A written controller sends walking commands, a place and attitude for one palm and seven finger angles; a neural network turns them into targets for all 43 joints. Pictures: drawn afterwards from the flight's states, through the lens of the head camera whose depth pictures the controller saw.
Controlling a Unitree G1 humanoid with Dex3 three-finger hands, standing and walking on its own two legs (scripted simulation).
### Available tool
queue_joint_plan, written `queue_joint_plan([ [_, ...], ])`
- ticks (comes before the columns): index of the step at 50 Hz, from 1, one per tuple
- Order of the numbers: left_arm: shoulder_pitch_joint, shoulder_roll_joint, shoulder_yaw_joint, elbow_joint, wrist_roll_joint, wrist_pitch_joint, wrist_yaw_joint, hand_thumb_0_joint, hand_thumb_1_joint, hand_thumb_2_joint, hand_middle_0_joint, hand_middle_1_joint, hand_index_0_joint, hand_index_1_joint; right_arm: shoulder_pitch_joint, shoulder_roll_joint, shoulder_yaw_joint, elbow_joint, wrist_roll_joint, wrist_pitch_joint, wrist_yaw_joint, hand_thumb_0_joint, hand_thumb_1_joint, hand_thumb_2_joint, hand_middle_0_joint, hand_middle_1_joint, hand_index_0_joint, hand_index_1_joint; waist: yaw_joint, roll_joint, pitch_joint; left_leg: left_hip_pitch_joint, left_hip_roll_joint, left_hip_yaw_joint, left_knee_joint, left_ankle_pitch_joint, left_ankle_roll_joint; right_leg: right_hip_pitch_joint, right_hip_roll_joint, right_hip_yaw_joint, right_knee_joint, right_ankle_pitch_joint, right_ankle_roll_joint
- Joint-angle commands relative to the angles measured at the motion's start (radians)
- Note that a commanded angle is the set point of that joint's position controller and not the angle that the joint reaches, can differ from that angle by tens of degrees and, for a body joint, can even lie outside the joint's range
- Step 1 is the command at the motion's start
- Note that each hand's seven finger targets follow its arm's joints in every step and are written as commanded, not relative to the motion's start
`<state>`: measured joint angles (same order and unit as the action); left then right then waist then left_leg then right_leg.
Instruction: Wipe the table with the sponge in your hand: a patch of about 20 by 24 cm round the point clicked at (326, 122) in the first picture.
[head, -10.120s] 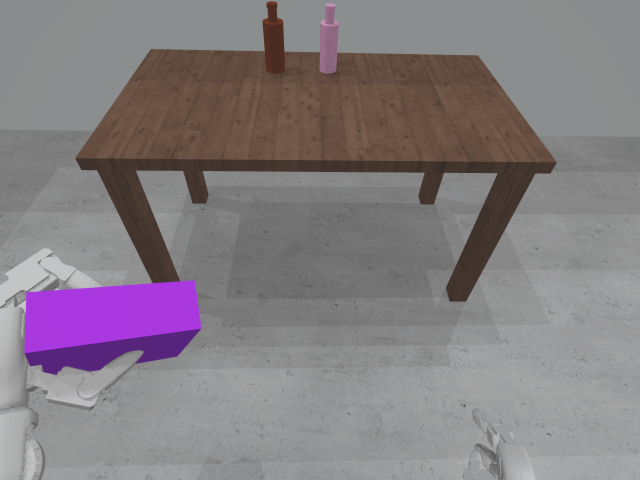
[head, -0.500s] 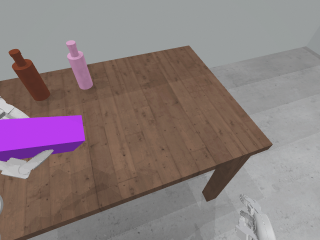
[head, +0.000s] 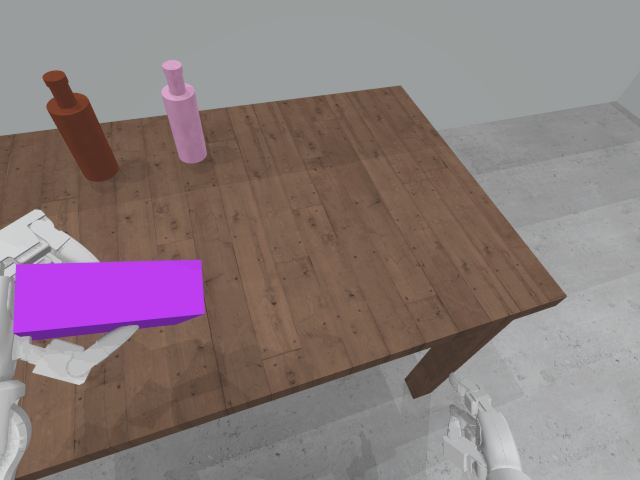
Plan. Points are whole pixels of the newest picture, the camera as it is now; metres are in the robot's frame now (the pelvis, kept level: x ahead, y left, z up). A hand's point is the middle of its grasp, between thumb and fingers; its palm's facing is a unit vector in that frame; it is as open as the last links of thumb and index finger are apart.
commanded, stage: look again from close up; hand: left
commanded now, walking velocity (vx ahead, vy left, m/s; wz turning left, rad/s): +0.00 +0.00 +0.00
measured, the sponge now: (140, 299) +0.24 +0.21 +0.14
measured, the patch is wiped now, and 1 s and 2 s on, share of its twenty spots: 0.00 0.00 0.00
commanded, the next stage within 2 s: come to a stop and stand still in 0.36 s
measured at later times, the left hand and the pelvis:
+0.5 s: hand (103, 308) +0.22 +0.22 +0.16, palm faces +0.35 -0.85 -0.40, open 9.1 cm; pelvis +0.00 -0.02 +0.00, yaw +0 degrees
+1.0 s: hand (101, 287) +0.23 +0.23 +0.17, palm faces +0.30 -0.84 -0.45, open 9.1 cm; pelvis +0.00 -0.01 +0.00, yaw -2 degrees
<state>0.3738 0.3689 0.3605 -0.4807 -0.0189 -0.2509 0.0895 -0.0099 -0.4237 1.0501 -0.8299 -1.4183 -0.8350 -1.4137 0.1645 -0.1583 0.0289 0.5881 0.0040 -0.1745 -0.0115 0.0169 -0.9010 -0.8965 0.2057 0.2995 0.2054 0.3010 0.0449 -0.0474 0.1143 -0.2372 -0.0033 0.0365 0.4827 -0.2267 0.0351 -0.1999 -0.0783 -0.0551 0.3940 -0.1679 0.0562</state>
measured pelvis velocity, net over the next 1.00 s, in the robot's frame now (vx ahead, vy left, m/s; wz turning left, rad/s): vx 0.00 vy -0.01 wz -0.04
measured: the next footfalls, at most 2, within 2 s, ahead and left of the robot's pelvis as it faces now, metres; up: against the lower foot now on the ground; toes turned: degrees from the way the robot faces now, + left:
none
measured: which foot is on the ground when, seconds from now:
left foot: down 0.00-1.00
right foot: down 0.00-1.00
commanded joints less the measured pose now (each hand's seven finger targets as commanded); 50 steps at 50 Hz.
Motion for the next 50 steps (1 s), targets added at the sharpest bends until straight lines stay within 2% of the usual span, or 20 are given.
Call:
queue_joint_plan([
  [1,-0.041,0.162,0.113,-0.231,-0.019,-0.058,0.014,0.000,0.100,1.300,-1.200,-1.600,-1.200,-1.600,-0.037,-0.158,-0.063,-0.160,0.001,-0.035,-0.016,0.000,-0.900,-0.900,0.200,0.300,0.200,0.300,-0.023,0.144,-0.219,-0.020,0.075,-0.077,-0.147,0.130,-0.040,0.147,0.036,0.007,-0.003,0.133,-0.061],
  [5,-0.016,0.138,0.098,-0.210,-0.023,-0.054,0.012,0.000,0.100,1.300,-1.200,-1.600,-1.200,-1.600,-0.038,-0.159,-0.058,-0.161,0.000,-0.029,-0.021,0.000,-0.900,-0.900,0.200,0.300,0.200,0.300,-0.023,0.137,-0.209,-0.031,0.069,-0.070,-0.153,0.089,-0.038,0.136,0.037,0.005,-0.018,0.114,-0.058],
  [9,-0.016,0.179,0.133,-0.221,-0.017,-0.045,0.024,0.000,0.100,1.300,-1.200,-1.600,-1.200,-1.600,-0.052,-0.166,-0.067,-0.162,0.008,-0.035,-0.025,0.000,-0.900,-0.900,0.200,0.300,0.200,0.300,-0.026,0.127,-0.218,-0.006,0.065,-0.060,-0.138,0.064,-0.035,0.120,0.029,0.031,-0.026,0.120,-0.061],
  [10,-0.016,0.132,0.089,-0.198,-0.022,-0.047,0.016,0.000,0.100,1.300,-1.200,-1.600,-1.200,-1.600,-0.034,-0.167,-0.063,-0.156,0.002,-0.028,-0.025,0.000,-0.900,-0.900,0.200,0.300,0.200,0.300,-0.025,0.113,-0.207,-0.026,0.062,-0.065,-0.142,0.056,-0.033,0.119,0.031,0.017,-0.038,0.105,-0.060],
  [14,-0.026,0.176,0.123,-0.212,-0.018,-0.037,0.027,0.000,0.100,1.300,-1.200,-1.600,-1.200,-1.600,-0.056,-0.171,-0.069,-0.158,0.010,-0.032,-0.031,0.000,-0.900,-0.900,0.200,0.300,0.200,0.300,-0.027,0.103,-0.210,-0.001,0.060,-0.057,-0.131,0.049,-0.033,0.098,0.025,0.039,-0.041,0.103,-0.061],
  [15,-0.022,0.129,0.078,-0.189,-0.023,-0.039,0.019,0.000,0.100,1.300,-1.200,-1.600,-1.200,-1.600,-0.042,-0.169,-0.065,-0.154,0.005,-0.026,-0.031,0.000,-0.900,-0.900,0.200,0.300,0.200,0.300,-0.027,0.100,-0.199,-0.017,0.058,-0.058,-0.134,0.029,-0.030,0.094,0.027,0.027,-0.054,0.075,-0.060],
  [19,-0.014,0.192,0.135,-0.225,-0.019,-0.031,0.030,0.000,0.100,1.300,-1.200,-1.600,-1.200,-1.600,-0.058,-0.172,-0.072,-0.157,0.010,-0.031,-0.034,0.000,-0.900,-0.900,0.200,0.300,0.200,0.300,-0.025,0.096,-0.218,-0.003,0.058,-0.057,-0.127,0.041,-0.028,0.103,0.023,0.042,-0.047,0.096,-0.060],
  [20,-0.006,0.142,0.091,-0.192,-0.027,-0.032,0.022,0.000,0.100,1.300,-1.200,-1.600,-1.200,-1.600,-0.040,-0.170,-0.066,-0.154,0.006,-0.026,-0.033,0.000,-0.900,-0.900,0.200,0.300,0.200,0.300,-0.027,0.082,-0.204,-0.025,0.055,-0.059,-0.131,0.029,-0.029,0.101,0.024,0.029,-0.056,0.069,-0.059],
  [24,0.012,0.192,0.141,-0.214,-0.024,-0.025,0.030,0.000,0.100,1.300,-1.200,-1.600,-1.200,-1.600,-0.057,-0.174,-0.072,-0.156,0.010,-0.028,-0.035,0.000,-0.900,-0.900,0.200,0.300,0.200,0.300,-0.026,0.085,-0.208,-0.011,0.056,-0.055,-0.122,0.027,-0.029,0.087,0.019,0.048,-0.059,0.070,-0.063],
  [25,0.023,0.150,0.105,-0.187,-0.030,-0.027,0.023,0.000,0.100,1.300,-1.200,-1.600,-1.200,-1.600,-0.042,-0.170,-0.068,-0.151,0.006,-0.022,-0.035,0.000,-0.900,-0.900,0.200,0.300,0.200,0.300,-0.026,0.077,-0.203,-0.030,0.052,-0.057,-0.120,0.028,-0.026,0.095,0.018,0.038,-0.067,0.062,-0.061],
  [37,-0.005,0.158,0.099,-0.212,-0.029,-0.011,0.026,0.000,0.100,1.300,-1.200,-1.600,-1.200,-1.600,-0.040,-0.174,-0.076,-0.153,0.008,-0.023,-0.040,0.000,-0.900,-0.900,0.200,0.300,0.200,0.300,-0.028,0.081,-0.205,-0.012,0.064,-0.064,-0.116,0.042,-0.023,0.081,0.011,0.054,-0.056,0.075,-0.064],
  [38,-0.975,0.944,0.667,-0.412,0.112,-0.110,0.021,0.000,0.100,1.300,-1.200,-1.600,-1.200,-1.600,0.060,-0.186,-0.077,-0.123,-0.053,-0.051,-0.037,0.000,-0.900,-0.900,0.200,0.300,0.200,0.300,0.012,-0.030,-0.110,-0.113,0.080,-0.004,0.043,0.064,-0.021,-0.044,-0.042,0.122,-0.109,0.089,-0.060],
  [39,-0.728,0.564,0.433,-0.059,0.046,-0.072,0.009,0.000,0.100,1.300,-1.200,-1.600,-1.200,-1.600,-0.026,-0.145,-0.074,-0.061,-0.001,-0.028,-0.040,0.000,-0.900,-0.900,0.200,0.300,0.200,0.300,-0.013,0.201,-0.172,0.017,0.103,-0.054,-0.004,0.019,-0.024,-0.117,-0.109,0.088,-0.033,0.012,-0.154],
  [40,-0.419,0.306,0.239,0.081,0.015,-0.068,-0.022,0.000,0.100,1.300,-1.200,-1.600,-1.200,-1.600,0.019,-0.161,-0.084,-0.097,-0.018,-0.039,-0.029,0.000,-0.900,-0.900,0.200,0.300,0.200,0.300,-0.011,0.229,-0.233,0.023,0.074,-0.052,-0.062,-0.012,-0.033,-0.008,-0.024,0.093,0.003,0.039,-0.138],
  [41,-0.296,0.203,0.129,0.051,-0.007,-0.069,-0.039,0.000,0.100,1.300,-1.200,-1.600,-1.200,-1.600,0.012,-0.159,-0.078,-0.138,0.006,-0.051,-0.016,0.000,-0.900,-0.900,0.200,0.300,0.200,0.300,-0.005,0.214,-0.228,0.030,0.057,-0.024,-0.067,-0.003,-0.029,0.014,-0.008,0.099,-0.007,0.055,-0.112],
  [44,0.020,0.088,0.043,-0.080,-0.038,-0.062,-0.041,0.000,0.100,1.300,-1.200,-1.600,-1.200,-1.600,-0.022,-0.156,-0.077,-0.146,0.028,-0.064,0.024,0.000,-0.900,-0.900,0.200,0.300,0.200,0.300,0.004,0.155,-0.253,0.051,0.072,-0.032,-0.119,0.016,-0.016,0.066,0.004,0.065,0.005,0.040,-0.084],
  [45,0.023,0.101,0.030,-0.138,-0.033,-0.063,-0.040,0.000,0.100,1.300,-1.200,-1.600,-1.200,-1.600,-0.006,-0.159,-0.070,-0.158,0.026,-0.058,0.028,0.000,-0.900,-0.900,0.200,0.300,0.200,0.300,0.004,0.111,-0.228,-0.003,0.080,-0.046,-0.134,0.001,-0.017,0.090,0.012,0.037,0.006,0.034,-0.073],
  [48,0.020,0.224,0.165,-0.162,-0.027,-0.069,-0.017,0.000,0.100,1.300,-1.200,-1.600,-1.200,-1.600,-0.020,-0.161,-0.065,-0.159,0.011,-0.061,0.008,0.000,-0.900,-0.900,0.200,0.300,0.200,0.300,0.002,-0.045,-0.196,-0.044,0.067,-0.052,-0.122,-0.022,-0.027,0.094,0.011,0.041,-0.019,0.023,-0.064],
  [49,0.022,0.283,0.238,-0.148,-0.022,-0.063,0.000,0.000,0.100,1.300,-1.200,-1.600,-1.200,-1.600,-0.044,-0.161,-0.063,-0.150,0.019,-0.055,-0.001,0.000,-0.900,-0.900,0.200,0.300,0.200,0.300,-0.001,-0.005,-0.196,-0.013,0.074,-0.045,-0.133,-0.009,-0.027,0.070,0.015,0.040,-0.008,0.016,-0.061],
  [50,0.013,0.225,0.194,-0.148,-0.030,-0.072,-0.010,0.000,0.100,1.300,-1.200,-1.600,-1.200,-1.600,-0.025,-0.152,-0.057,-0.159,0.011,-0.049,-0.009,0.000,-0.900,-0.900,0.200,0.300,0.200,0.300,-0.007,0.003,-0.190,-0.035,0.075,-0.054,-0.135,-0.003,-0.021,0.078,0.008,0.025,-0.011,0.027,-0.062],
])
